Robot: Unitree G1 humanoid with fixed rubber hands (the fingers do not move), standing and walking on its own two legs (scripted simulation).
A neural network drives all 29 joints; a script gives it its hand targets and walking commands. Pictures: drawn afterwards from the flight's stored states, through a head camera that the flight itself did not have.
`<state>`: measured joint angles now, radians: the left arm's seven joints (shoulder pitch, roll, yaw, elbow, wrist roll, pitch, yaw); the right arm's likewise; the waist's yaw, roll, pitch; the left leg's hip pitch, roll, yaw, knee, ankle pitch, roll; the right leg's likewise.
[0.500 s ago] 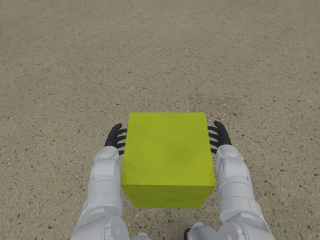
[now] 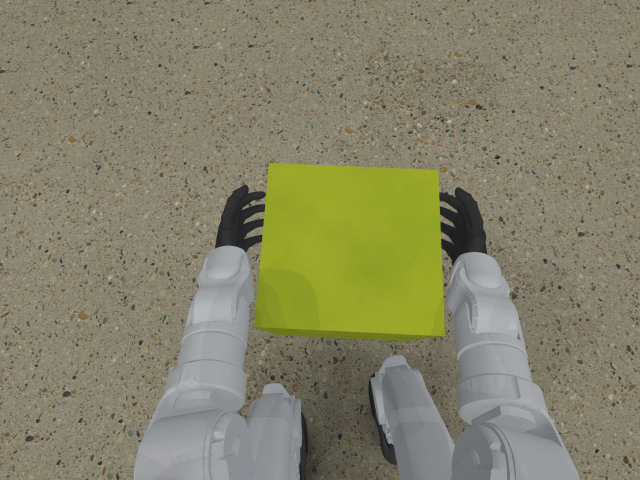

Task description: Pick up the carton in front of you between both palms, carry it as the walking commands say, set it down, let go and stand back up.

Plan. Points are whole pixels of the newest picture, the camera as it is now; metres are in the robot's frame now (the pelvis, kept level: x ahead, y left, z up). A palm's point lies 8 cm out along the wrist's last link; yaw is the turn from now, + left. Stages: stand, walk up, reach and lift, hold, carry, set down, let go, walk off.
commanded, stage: set down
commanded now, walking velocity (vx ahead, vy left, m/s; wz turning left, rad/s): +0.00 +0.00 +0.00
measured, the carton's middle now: (344, 266) +0.40 -0.05 -0.15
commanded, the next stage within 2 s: none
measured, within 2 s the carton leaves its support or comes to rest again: neither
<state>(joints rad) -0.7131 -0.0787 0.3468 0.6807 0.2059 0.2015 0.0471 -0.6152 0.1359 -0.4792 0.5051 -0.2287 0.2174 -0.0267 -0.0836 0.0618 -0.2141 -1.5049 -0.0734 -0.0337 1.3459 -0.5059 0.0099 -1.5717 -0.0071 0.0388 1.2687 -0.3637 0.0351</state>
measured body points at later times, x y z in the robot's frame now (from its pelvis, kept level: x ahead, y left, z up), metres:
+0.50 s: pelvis -0.04 +0.00 -0.13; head +0.25 -0.02 +0.22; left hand +0.48 +0.07 -0.24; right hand +0.40 -0.23 -0.24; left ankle +0.04 +0.11 -0.59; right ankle +0.09 -0.14 -0.59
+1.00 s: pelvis -0.05 +0.00 -0.22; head +0.30 -0.01 +0.06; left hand +0.51 +0.03 -0.39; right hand +0.43 -0.26 -0.36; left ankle +0.04 +0.11 -0.59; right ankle +0.09 -0.14 -0.59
